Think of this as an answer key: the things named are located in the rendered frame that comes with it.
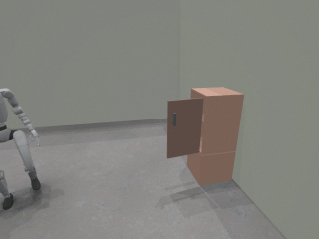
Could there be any left robot upper arm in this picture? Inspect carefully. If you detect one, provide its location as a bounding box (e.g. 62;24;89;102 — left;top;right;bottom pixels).
0;88;23;115

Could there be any robot left hand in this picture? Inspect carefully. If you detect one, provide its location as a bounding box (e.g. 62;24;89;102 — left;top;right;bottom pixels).
29;129;40;147

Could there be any robot left forearm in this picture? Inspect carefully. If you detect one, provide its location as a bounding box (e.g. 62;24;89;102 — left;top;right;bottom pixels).
18;107;34;131

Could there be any robot right shin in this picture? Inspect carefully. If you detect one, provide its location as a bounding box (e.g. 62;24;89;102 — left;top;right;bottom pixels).
0;178;10;198

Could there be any cupboard door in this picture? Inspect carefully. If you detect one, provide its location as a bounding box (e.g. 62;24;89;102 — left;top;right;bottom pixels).
167;98;204;159

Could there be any humanoid robot torso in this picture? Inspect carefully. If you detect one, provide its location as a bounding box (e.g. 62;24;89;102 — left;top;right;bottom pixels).
0;93;13;143

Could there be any handle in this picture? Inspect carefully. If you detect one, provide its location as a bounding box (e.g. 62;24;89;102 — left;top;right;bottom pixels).
172;112;176;126

